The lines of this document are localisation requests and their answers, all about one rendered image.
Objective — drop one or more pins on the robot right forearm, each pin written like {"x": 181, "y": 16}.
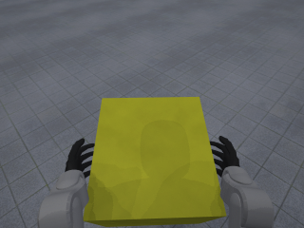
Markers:
{"x": 249, "y": 206}

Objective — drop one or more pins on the robot left hand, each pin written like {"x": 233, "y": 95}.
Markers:
{"x": 75, "y": 157}

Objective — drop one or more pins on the carton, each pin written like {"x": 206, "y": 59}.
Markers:
{"x": 152, "y": 164}

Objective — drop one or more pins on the robot left forearm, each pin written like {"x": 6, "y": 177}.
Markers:
{"x": 63, "y": 207}

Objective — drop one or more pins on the robot right hand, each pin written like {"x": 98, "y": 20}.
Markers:
{"x": 229, "y": 155}

